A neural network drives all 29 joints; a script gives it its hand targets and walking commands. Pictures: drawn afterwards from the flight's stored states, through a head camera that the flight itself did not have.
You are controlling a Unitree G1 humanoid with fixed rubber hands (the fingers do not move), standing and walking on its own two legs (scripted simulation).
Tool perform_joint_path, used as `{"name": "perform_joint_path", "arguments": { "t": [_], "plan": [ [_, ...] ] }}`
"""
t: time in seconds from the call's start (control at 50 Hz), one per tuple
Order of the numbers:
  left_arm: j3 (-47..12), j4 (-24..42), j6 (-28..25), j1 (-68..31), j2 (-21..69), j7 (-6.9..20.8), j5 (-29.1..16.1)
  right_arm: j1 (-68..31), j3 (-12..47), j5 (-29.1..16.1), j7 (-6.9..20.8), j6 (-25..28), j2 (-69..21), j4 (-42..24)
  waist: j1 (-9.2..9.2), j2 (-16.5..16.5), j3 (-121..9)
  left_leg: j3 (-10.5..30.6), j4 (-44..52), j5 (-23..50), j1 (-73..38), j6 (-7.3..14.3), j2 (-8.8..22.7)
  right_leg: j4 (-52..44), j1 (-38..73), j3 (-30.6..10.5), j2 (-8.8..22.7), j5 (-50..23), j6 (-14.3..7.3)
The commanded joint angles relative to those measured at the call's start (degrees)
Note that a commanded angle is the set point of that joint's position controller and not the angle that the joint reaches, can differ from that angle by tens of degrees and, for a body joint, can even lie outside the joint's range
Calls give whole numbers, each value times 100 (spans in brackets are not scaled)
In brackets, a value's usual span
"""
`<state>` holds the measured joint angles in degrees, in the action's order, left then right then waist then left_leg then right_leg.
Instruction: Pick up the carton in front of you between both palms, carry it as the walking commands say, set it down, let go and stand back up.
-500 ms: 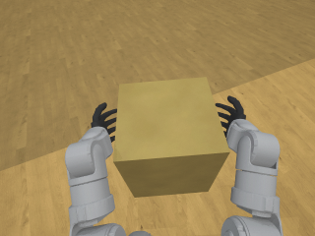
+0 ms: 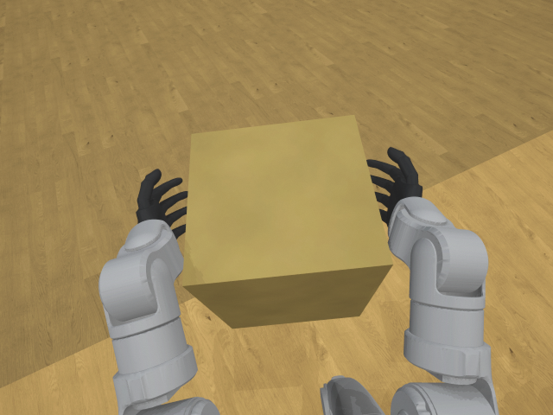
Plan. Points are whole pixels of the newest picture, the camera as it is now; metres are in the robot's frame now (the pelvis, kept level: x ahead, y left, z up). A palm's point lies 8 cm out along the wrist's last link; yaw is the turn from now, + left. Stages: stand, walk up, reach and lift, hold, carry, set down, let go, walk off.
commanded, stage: carry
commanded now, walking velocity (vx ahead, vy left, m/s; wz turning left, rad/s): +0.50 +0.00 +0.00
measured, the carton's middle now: (285, 235) +0.37 -0.03 +0.07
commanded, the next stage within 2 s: none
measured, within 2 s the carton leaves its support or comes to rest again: neither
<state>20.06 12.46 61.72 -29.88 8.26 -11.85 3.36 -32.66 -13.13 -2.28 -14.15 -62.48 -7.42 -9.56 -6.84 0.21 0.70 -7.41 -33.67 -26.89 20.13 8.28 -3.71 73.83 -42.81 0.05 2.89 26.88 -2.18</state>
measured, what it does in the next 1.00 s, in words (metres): climbs: right foot, then left foot 0.05 m higher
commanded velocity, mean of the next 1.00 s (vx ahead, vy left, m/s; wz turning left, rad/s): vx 0.50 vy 0.00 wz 0.00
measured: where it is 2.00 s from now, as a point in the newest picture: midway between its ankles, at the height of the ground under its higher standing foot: (255, 163)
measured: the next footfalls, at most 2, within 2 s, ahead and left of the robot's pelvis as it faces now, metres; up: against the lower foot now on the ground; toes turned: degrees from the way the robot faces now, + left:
right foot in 0.14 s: +0.30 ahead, -0.14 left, +0.03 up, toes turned -5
left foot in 0.58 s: +0.54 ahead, +0.07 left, +0.08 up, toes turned +7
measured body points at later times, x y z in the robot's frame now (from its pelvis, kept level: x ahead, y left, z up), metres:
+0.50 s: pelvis +0.32 -0.05 +0.04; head +0.32 -0.06 +0.49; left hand +0.67 +0.12 +0.19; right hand +0.68 -0.19 +0.19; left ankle +0.43 +0.07 -0.62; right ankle +0.26 -0.14 -0.70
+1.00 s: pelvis +0.64 -0.06 +0.08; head +0.64 -0.06 +0.53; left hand +0.99 +0.12 +0.24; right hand +1.01 -0.20 +0.24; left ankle +0.51 +0.05 -0.58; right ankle +0.73 -0.15 -0.62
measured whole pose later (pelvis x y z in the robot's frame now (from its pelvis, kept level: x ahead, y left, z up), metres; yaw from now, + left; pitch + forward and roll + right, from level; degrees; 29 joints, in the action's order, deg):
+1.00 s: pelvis +0.64 -0.06 +0.08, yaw +2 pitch +3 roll -1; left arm 16.6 3.5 63.3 -34.2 6.7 -12.0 2.4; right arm -31.7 -16.3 0.9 -13.0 -63.9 -5.6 -6.6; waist 3.2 1.0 -4.8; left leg -1.2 -58.4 -31.6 18.0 1.2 3.4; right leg 41.8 -31.4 8.9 -0.2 22.4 -1.5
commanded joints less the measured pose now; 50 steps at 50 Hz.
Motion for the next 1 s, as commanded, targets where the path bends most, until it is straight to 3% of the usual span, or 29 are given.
{"name": "perform_joint_path", "arguments": {
  "t": [0.0, 0.08, 0.12, 0.14, 0.16, 0.18, 0.22, 0.24, 0.28, 0.32, 0.38, 0.44, 0.48, 0.5, 0.54, 0.56, 0.58, 0.6, 0.62, 0.64, 0.66, 0.7, 0.8, 0.86, 0.9, 0.92, 0.94, 0.96, 0.98],
  "plan": [
    [-3285, 55, 80, -3077, 3167, -10, -787, -3139, 3481, -1142, 306, -19, -3967, -273, 314, 460, -2388, 1628, 1344, 1794, -1759, 621, 1442, -1725, 42, 137, 261, -623, 125],
    [-3400, -303, 296, -3148, 3270, 73, -849, -2747, 2964, -532, 249, -222, -3709, 190, 656, 896, -2206, 756, 1098, 3134, -1337, 225, 1321, -3268, 1689, 1250, -348, -997, 121],
    [-3423, -637, 346, -3243, 3374, 93, -920, -2601, 2723, -265, 204, -307, -3519, 388, 1123, 528, -2637, 39, -507, 4375, -862, -221, 1062, -3906, 3562, 1513, -761, -1115, -114],
    [-3370, -848, 357, -3049, 3376, 88, -924, -2757, 2593, -143, 172, -334, -3366, 407, 1501, 69, -2915, -133, -2011, 3466, -23, -479, 810, -4184, 4716, 333, -203, -336, -296],
    [-3374, -827, 329, -3261, 3348, 41, -968, -2730, 2469, -106, 161, -359, -3393, 459, 1205, -1578, -3100, 78, -3518, 1602, 1530, -674, 107, -5228, 5363, -3093, 1258, 185, -1158],
    [-3500, -792, 335, -3515, 3655, 49, -1049, -3013, 2345, -57, 138, -347, -3449, 471, 1228, -1472, -2805, 621, -4574, -281, 2462, -623, -178, -5715, 5449, -4223, 1655, -738, -1549],
    [-3859, -382, 288, -4124, 4085, 126, -1436, -3054, 2157, -6, 148, -283, -3735, 573, 1172, -26, -2725, 952, -5330, -76, 2810, -451, 330, -5024, 5076, -3140, 1595, -1867, -1504],
    [-4010, -236, 230, -4453, 4362, 190, -1654, -3167, 2150, -5, 172, -218, -3900, 518, 1097, 166, -2645, 983, -5086, 87, 2809, -409, 489, -4992, 4791, -2676, 1475, -1796, -1299],
    [-4200, -20, 108, -4797, 4595, 290, -1930, -3308, 2214, 36, 175, -110, -4037, 431, 931, -211, -2626, 911, -4549, 284, 2620, -370, 612, -5220, 4447, -2050, 1308, -764, -937],
    [-4138, 16, 27, -4681, 4463, 307, -1978, -3413, 2402, -9, 139, -36, -3974, 241, 944, -575, -2554, 686, -4332, 429, 2788, -394, 628, -5433, 4386, -1686, 1250, -510, -990],
    [-3887, -226, 54, -4001, 4049, 188, -1703, -3266, 2613, -112, 92, -37, -3716, 108, 1009, -612, -2464, 483, -3587, 363, 3084, -496, 767, -5555, 4586, -1208, 1245, -1030, -1116],
    [-3615, -463, 152, -3431, 3720, 79, -1332, -3098, 2732, -235, 125, -120, -3621, 175, 1024, -679, -2235, 188, -2308, 325, 2643, -528, 746, -5713, 4433, -636, 1151, -1526, -975],
    [-3467, -579, 203, -3267, 3591, 46, -1116, -3109, 2767, -309, 166, -162, -3678, 269, 975, -907, -2066, -285, -1681, 241, 2113, -464, 523, -5719, 4259, -253, 1033, -2055, -810],
    [-3421, -588, 213, -3250, 3563, 41, -1040, -3153, 2789, -366, 185, -166, -3731, 295, 843, -1046, -2095, -541, -1387, 137, 1540, -384, 315, -5495, 4088, -8, 963, -2839, -696],
    [-3377, -585, 227, -3212, 3523, 35, -937, -3153, 2809, -469, 206, -139, -3843, 439, 277, -961, -2565, -882, -683, 406, -430, -210, -196, -3987, 3577, 649, 782, -4790, -341],
    [-3360, -564, 234, -3260, 3458, 22, -855, -2964, 2747, -472, 208, -107, -3893, 578, -164, -432, -3096, -50, -320, 348, -2097, -24, 57, -2584, 2723, 836, 533, -4592, -82],
    [-3273, -520, 236, -3203, 3492, 39, -809, -3042, 2746, -452, 190, -67, -3796, 529, -149, 1407, -3478, 3566, 843, -937, -3025, 818, 1780, -632, 1204, 738, -155, -2684, 305],
    [-3263, -447, 205, -3541, 3524, 29, -808, -3129, 2833, -490, 207, -42, -3996, 511, -109, 1913, -3169, 5340, 1747, 135, -3319, 1321, 2177, 551, -109, 144, -874, 270, 284],
    [-3209, -505, 156, -3636, 3698, 10, -818, -3395, 3008, -636, 246, -27, -4127, 207, 21, 1062, -2924, 4796, 1232, 971, -3288, 1335, 2294, 1308, -601, -398, -555, 372, 86],
    [-3090, -479, 113, -3596, 3735, 9, -801, -3663, 3293, -869, 293, 17, -4381, -31, -7, 255, -2778, 4162, 764, 1776, -2941, 1216, 2218, 1434, -753, -442, -348, 268, -4],
    [-3068, -493, 66, -3583, 3788, 24, -797, -3877, 3469, -1051, 344, 68, -4482, -195, 47, -50, -2690, 3642, 665, 1892, -2696, 947, 2107, 1213, -824, -424, -222, 232, -91],
    [-3047, -485, -19, -3478, 3838, 24, -679, -4227, 3726, -1442, 462, 181, -4667, -500, 267, 241, -2784, 2839, 872, 1035, -2498, 517, 1938, 479, -615, -318, -46, 72, -154],
    [-3291, -220, -85, -3389, 3529, -54, -709, -3682, 3572, -1353, 429, 204, -4176, -427, 290, 666, -2400, 1538, 1388, 1311, -1858, 412, 1662, -2012, 142, 168, 127, -548, 30],
    [-3336, -268, 57, -3160, 3290, -50, -777, -3042, 3231, -953, 303, 50, -3788, -107, 596, 969, -2336, 866, 1313, 2039, -1386, 133, 1561, -3276, 1657, 1111, -334, -805, 70],
    [-3356, -499, 161, -3048, 3265, -12, -866, -2779, 2990, -643, 227, -79, -3516, 33, 997, 538, -2584, 171, -106, 3566, -1083, -216, 1336, -4022, 3173, 1669, -806, -1098, -38],
    [-3331, -693, 212, -2929, 3230, -1, -922, -2763, 2850, -473, 173, -142, -3326, 71, 1234, 77, -3015, -102, -1406, 3555, -418, -458, 1105, -3934, 4571, 1017, -566, -838, -211],
    [-3320, -706, 235, -2978, 3128, -25, -967, -2732, 2713, -371, 130, -205, -3220, 52, 1178, -1323, -3363, -79, -3132, 2167, 1016, -795, 534, -4792, 5402, -2229, 1025, 174, -915],
    [-3388, -732, 260, -3143, 3339, -24, -1022, -2915, 2498, -255, 83, -246, -3175, 92, 1216, -1790, -3001, 377, -4189, -366, 2348, -839, -185, -5705, 5692, -4171, 1530, -718, -1463],
    [-3506, -560, 297, -3412, 3480, 22, -1154, -2947, 2412, -149, 56, -259, -3313, 234, 1177, -946, -2819, 869, -4951, -408, 2804, -682, 163, -5323, 5642, -3849, 1696, -1564, -1598]
  ]
}}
